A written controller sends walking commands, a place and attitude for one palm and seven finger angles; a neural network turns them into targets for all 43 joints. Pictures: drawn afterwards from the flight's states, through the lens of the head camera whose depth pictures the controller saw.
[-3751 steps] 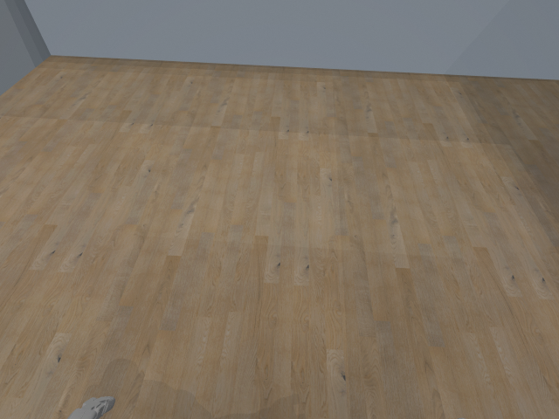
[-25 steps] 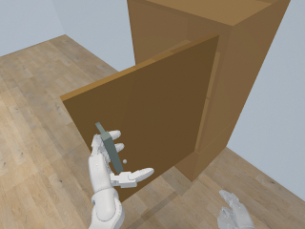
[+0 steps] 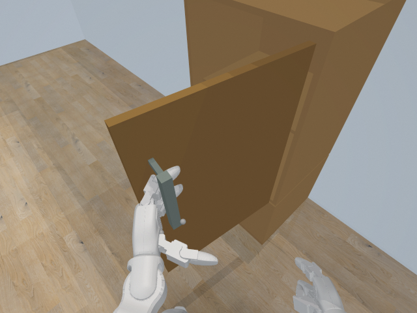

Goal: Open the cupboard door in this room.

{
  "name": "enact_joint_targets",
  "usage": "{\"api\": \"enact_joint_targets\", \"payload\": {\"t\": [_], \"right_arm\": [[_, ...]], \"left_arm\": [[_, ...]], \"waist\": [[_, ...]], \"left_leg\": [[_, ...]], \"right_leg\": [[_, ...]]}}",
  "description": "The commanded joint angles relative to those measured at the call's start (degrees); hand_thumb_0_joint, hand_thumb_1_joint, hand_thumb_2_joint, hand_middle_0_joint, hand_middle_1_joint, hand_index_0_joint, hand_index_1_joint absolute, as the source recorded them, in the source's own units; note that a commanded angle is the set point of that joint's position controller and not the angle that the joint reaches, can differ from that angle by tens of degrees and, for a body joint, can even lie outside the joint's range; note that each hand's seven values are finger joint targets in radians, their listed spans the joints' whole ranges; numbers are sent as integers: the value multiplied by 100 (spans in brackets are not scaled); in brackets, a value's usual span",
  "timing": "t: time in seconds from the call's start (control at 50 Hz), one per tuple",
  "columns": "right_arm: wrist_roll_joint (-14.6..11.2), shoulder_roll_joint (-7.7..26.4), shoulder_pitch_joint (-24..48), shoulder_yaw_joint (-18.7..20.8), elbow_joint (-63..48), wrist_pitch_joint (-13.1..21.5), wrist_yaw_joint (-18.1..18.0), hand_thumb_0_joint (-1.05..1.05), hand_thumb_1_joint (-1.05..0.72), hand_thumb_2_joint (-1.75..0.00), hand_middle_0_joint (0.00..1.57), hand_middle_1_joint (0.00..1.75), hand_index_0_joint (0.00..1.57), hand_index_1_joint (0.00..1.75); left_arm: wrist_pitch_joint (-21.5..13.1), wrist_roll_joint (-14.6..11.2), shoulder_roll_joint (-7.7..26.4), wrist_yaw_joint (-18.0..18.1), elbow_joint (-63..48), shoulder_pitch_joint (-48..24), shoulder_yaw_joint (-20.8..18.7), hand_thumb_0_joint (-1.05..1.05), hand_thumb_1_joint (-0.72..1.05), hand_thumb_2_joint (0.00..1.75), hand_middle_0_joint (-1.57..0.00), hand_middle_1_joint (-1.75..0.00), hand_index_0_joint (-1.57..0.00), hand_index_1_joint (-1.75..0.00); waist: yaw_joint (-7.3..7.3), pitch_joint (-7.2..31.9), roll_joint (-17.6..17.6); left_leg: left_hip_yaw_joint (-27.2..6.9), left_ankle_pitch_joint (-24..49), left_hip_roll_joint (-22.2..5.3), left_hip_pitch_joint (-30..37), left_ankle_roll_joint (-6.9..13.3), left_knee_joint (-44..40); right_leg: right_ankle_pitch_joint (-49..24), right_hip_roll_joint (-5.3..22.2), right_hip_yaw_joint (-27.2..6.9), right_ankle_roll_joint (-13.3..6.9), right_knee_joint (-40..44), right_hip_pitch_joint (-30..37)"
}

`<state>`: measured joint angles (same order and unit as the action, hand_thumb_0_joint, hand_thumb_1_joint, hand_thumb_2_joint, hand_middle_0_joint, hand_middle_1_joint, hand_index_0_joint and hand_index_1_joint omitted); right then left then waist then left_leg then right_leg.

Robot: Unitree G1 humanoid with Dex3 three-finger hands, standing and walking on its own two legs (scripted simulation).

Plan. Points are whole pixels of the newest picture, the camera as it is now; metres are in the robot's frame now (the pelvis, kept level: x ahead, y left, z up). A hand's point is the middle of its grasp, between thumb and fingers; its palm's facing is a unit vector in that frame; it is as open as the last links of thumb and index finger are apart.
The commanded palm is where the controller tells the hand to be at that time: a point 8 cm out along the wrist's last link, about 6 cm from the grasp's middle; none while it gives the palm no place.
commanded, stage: slide the hand sideways off the handle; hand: left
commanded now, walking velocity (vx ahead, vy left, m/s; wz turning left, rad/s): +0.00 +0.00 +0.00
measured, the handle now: (165, 195) +0.31 +0.11 +0.09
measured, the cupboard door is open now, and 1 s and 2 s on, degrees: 83 85 85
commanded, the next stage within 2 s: draw the hand back to the body in 1.10 s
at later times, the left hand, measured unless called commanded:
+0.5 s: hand (169, 252) +0.21 +0.08 +0.08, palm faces -0.05 -1.00 -0.02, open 16.0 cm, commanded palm +0.18 +0.15 +0.08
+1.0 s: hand (131, 271) +0.17 +0.13 +0.08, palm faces +0.03 -1.00 -0.05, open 16.1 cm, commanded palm +0.14 +0.20 +0.08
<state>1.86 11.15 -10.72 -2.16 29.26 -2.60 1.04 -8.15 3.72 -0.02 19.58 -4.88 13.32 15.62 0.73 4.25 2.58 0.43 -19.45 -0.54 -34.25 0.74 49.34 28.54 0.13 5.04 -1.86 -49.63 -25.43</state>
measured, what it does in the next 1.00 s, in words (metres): stands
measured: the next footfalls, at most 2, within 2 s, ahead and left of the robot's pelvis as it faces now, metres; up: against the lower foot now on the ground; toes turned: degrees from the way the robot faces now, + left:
none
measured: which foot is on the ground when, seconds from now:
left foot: down 0.00-1.00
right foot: down 0.00-1.00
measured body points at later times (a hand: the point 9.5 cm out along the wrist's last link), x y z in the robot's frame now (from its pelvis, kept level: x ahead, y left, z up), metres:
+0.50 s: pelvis +0.00 +0.00 +0.00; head +0.01 -0.01 +0.45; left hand +0.20 +0.14 +0.09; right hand +0.17 -0.21 -0.08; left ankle +0.06 +0.11 -0.70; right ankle -0.03 -0.10 -0.70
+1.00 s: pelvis +0.01 -0.02 -0.01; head +0.02 -0.04 +0.44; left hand +0.17 +0.19 +0.08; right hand +0.19 -0.25 -0.09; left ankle +0.06 +0.11 -0.70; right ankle -0.03 -0.10 -0.70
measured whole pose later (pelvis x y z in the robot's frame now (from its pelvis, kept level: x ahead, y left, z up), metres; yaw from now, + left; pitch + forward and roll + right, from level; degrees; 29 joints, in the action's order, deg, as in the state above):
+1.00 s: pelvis +0.01 -0.02 -0.01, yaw -1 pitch +7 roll +0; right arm -1.7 12.7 -14.4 -0.1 26.0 2.5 -2.6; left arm -17.7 -13.5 10.2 -9.1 -17.3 38.5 -2.3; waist 1.7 6.1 2.9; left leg 0.2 -22.1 -1.9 -37.7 -0.8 53.3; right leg 31.4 -1.1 4.9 -2.9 -53.8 -29.1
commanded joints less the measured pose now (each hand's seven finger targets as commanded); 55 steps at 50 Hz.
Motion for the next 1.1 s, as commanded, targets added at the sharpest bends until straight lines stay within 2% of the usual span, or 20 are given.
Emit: {"api": "enact_joint_targets", "payload": {"t": [0.0,0.04,0.08,0.12,0.16,0.2,0.24,0.26,0.38,0.4,0.48,0.62,0.66,0.74,0.8,0.86,0.9,0.96,1.04,1.08], "right_arm": [[-145,587,284,245,-1101,428,-124,0,-90,-90,20,30,20,30],[-226,577,363,185,-1203,547,-179,0,-90,-90,20,30,20,30],[-245,602,495,149,-1217,655,-218,0,-90,-90,20,30,20,30],[-220,629,515,152,-1236,707,-205,0,-90,-90,20,30,20,30],[-174,644,474,173,-1236,708,-157,0,-90,-90,20,30,20,30],[-136,602,391,190,-1328,691,-66,0,-90,-90,20,30,20,30],[-129,600,358,200,-1363,658,-12,0,-90,-90,20,30,20,30],[-123,610,336,220,-1383,630,-1,0,-90,-90,20,30,20,30],[-138,615,352,197,-1470,586,-56,0,-90,-90,20,30,20,30],[-140,620,319,191,-1468,599,-68,0,-90,-90,20,30,20,30],[-187,632,251,225,-1489,705,-113,0,-90,-90,20,30,20,30],[-203,684,103,300,-1456,851,-219,0,-90,-90,20,30,20,30],[-233,686,103,326,-1443,862,-241,0,-90,-90,20,30,20,30],[-267,661,98,352,-1421,881,-299,0,-90,-90,20,30,20,30],[-294,657,115,371,-1406,889,-333,0,-90,-90,20,30,20,30],[-323,639,129,415,-1371,860,-371,0,-90,-90,20,30,20,30],[-335,632,168,428,-1367,836,-401,0,-90,-90,20,30,20,30],[-343,656,186,445,-1292,832,-458,0,-90,-90,20,30,20,30],[-381,693,161,446,-1299,965,-494,0,-90,-90,20,30,20,30],[-393,755,129,428,-1305,1081,-514,0,-90,-90,20,30,20,30]], "left_arm": [[-916,-298,135,-1772,-1891,-951,644,0,-50,30,-15,-30,-15,-30],[-836,-744,-29,-1895,-1741,-691,435,0,-50,30,-15,-30,-15,-30],[-746,-993,-88,-1699,-1617,-697,149,0,-50,30,-15,-30,-15,-30],[-712,-963,-30,-1391,-1604,-554,-88,0,-50,30,-15,-30,-15,-30],[-720,-754,241,-1095,-1595,-258,-368,0,-50,30,-15,-30,-15,-30],[-752,-533,133,-951,-1799,76,-218,0,-50,30,-15,-30,-15,-30],[-775,-470,243,-929,-1897,401,-303,0,-50,30,-15,-30,-15,-30],[-772,-464,445,-924,-1933,661,-523,0,-50,30,-15,-30,-15,-30],[-872,-646,678,-1167,-2223,952,-766,0,-50,30,-15,-30,-15,-30],[-913,-695,682,-1212,-2323,880,-753,0,-50,30,-15,-30,-15,-30],[-1036,-961,692,-1490,-2434,1512,-895,0,-50,30,-15,-30,-15,-30],[-1219,-1159,1045,-1894,-2537,1720,-1275,0,-50,30,-15,-30,-15,-30],[-1238,-1231,1146,-2017,-2497,2023,-1455,0,-50,30,-15,-30,-15,-30],[-1256,-1411,1274,-2280,-2531,2229,-1736,0,-50,30,-15,-30,-15,-30],[-1270,-1549,1342,-2447,-2502,2356,-1892,0,-50,30,-15,-30,-15,-30],[-1293,-1747,1479,-2616,-2415,2714,-2247,0,-50,30,-15,-30,-15,-30],[-1317,-1831,1530,-2753,-2413,2767,-2364,0,-50,30,-15,-30,-15,-30],[-1406,-1936,1717,-2943,-2403,2656,-2599,0,-50,30,-15,-30,-15,-30],[-1589,-2141,1585,-3368,-2497,2698,-2390,0,-50,30,-15,-30,-15,-30],[-1662,-2194,1482,-3542,-2604,2394,-2087,0,-50,30,-15,-30,-15,-30]], "waist": [[-275,1302,-19],[-243,963,-300],[-199,669,-518],[-123,570,-711],[-13,634,-630],[13,772,-448],[36,812,-396],[130,888,-367],[20,443,-303],[-26,475,-305],[11,611,-335],[-45,659,-555],[28,679,-556],[40,731,-396],[47,719,-452],[127,782,-722],[121,767,-748],[112,636,-610],[28,699,-356],[-99,673,-348]], "left_leg": [[-254,976,18,1621,156,-572],[-304,502,-9,1473,112,-707],[-373,61,-19,1334,80,-821],[-398,-175,-21,1235,60,-909],[-368,-123,-13,1190,57,-915],[-320,100,-29,1231,57,-859],[-254,181,-34,1197,58,-810],[-234,240,-31,1126,54,-804],[-111,94,-12,911,82,-642],[-129,63,-6,895,87,-629],[-88,258,26,859,88,-498],[-104,372,74,670,111,-250],[-92,466,94,597,111,-191],[-76,557,109,545,94,-87],[-91,576,122,459,85,-28],[-120,666,140,321,72,72],[-109,666,154,246,66,134],[-126,650,162,190,69,208],[-178,717,147,301,88,193],[-221,682,140,345,123,253]], "right_leg": [[-1944,-31,-324,-4,782,-421],[-1379,-96,-194,24,939,-510],[-847,-132,-132,50,1053,-649],[-569,-143,-84,62,1048,-694],[-567,-143,-99,31,962,-641],[-758,-131,-90,15,824,-666],[-833,-140,-122,3,808,-621],[-881,-139,-145,-17,799,-497],[-795,-138,-283,33,945,-671],[-775,-138,-281,45,933,-698],[-1090,-151,-311,73,884,-590],[-1400,-97,-443,159,821,-657],[-1568,-86,-514,163,818,-537],[-1944,-23,-603,236,780,-495],[-2096,14,-667,279,769,-445],[-2544,76,-809,369,766,-212],[-2835,139,-901,453,761,-184],[-2751,162,-992,478,813,-250],[-2676,112,-850,465,747,-450],[-2498,98,-857,485,773,-639]]}}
